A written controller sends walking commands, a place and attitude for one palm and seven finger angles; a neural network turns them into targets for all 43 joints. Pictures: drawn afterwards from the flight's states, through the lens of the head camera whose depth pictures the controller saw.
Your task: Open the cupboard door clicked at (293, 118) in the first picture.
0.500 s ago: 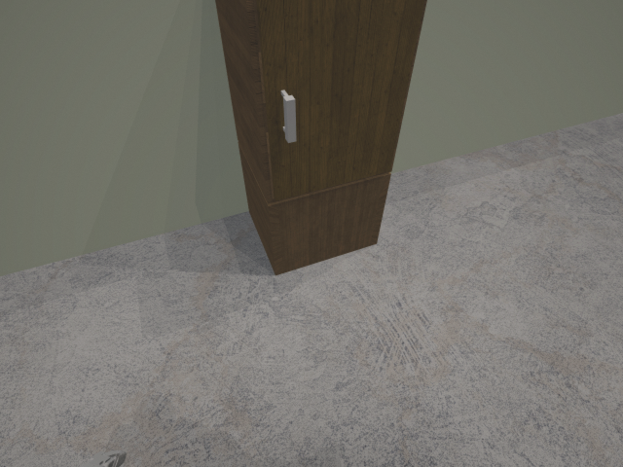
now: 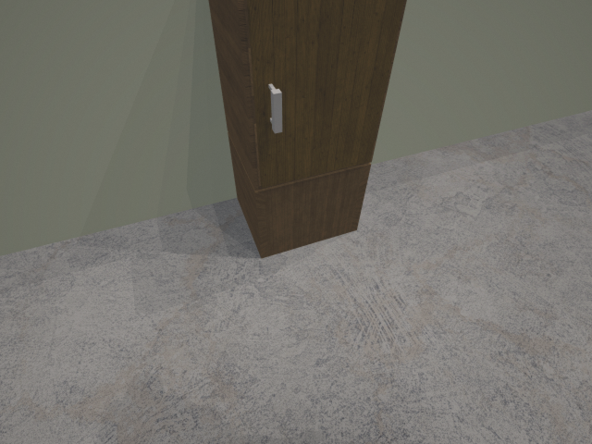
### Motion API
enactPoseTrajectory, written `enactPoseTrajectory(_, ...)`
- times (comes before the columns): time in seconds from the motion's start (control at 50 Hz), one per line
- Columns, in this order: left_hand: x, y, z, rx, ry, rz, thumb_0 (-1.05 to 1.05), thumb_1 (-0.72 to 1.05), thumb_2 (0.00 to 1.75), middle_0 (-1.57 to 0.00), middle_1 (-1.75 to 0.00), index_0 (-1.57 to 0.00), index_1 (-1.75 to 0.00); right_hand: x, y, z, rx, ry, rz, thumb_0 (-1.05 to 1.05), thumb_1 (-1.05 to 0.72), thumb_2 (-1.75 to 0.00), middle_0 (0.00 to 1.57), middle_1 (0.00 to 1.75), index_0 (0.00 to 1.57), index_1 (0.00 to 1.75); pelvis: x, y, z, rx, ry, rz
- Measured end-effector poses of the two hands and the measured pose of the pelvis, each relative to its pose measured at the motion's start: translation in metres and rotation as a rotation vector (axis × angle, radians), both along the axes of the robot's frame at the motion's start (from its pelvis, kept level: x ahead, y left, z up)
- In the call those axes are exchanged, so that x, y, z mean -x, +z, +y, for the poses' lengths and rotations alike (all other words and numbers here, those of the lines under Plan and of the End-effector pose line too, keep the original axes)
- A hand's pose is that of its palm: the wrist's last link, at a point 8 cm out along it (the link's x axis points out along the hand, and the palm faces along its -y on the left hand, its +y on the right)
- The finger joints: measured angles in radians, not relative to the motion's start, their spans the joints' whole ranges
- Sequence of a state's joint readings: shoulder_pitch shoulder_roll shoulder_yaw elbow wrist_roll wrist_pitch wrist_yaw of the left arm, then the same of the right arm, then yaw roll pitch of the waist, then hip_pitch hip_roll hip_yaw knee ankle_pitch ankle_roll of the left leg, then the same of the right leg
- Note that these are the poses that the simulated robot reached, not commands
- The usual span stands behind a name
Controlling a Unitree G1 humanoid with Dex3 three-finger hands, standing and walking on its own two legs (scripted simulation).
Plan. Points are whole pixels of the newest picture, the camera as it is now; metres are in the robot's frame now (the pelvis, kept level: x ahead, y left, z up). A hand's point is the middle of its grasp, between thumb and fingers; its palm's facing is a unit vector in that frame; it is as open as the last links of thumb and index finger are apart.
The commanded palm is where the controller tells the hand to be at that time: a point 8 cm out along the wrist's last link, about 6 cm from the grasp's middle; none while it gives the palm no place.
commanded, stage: stand and wait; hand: left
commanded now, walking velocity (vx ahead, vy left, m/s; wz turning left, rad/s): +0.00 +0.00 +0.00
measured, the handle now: (274, 108) +0.95 +0.12 -0.05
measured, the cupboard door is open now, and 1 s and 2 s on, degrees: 0 0 0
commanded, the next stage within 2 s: look at it before walking up in 0.32 s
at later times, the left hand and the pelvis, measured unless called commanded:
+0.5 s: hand out of the picture +0.08 +0.24 -0.15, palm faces -0.03 -0.94 -0.33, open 7.4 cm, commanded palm none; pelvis +0.00 +0.00 +0.00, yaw +0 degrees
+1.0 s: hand out of the picture +0.07 +0.25 -0.15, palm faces -0.03 -0.94 -0.33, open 7.4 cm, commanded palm none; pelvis +0.00 +0.00 +0.00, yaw +0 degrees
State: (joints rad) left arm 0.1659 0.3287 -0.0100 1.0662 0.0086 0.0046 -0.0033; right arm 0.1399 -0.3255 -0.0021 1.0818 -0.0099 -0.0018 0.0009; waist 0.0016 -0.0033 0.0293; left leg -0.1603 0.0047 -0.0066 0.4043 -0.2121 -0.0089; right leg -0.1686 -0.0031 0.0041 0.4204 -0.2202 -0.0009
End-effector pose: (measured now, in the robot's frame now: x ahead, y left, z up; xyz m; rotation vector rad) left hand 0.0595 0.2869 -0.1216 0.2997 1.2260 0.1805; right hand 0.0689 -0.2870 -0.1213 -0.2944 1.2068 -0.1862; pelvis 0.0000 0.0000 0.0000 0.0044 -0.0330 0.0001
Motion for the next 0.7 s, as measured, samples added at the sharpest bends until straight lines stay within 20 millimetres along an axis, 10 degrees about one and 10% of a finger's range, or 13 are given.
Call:
enactPoseTrajectory(0.24, 0.009, 0.001, 0.003, -0.01, 0.003, 0.025, 0.01, 0.91, 0.89, -0.2, -0.3, -0.2, -0.3, 0.023, -0.003, -0.003, 0.0, -0.027, 0.051, 0.01, -0.9, -0.9, 0.2, 0.3, 0.2, 0.3, 0.003, 0.001, -0.001, 0.001, -0.003, -0.001)
enactPoseTrajectory(0.7, -0.014, 0.004, 0.001, -0.005, -0.02, -0.027, 0.0, 0.91, 0.89, -0.2, -0.3, -0.2, -0.3, 0.005, 0.002, -0.001, 0.0, -0.016, 0.007, 0.01, -0.9, -0.9, 0.2, 0.3, 0.2, 0.3, 0.0, 0.002, 0.0, 0.001, -0.006, 0.003)
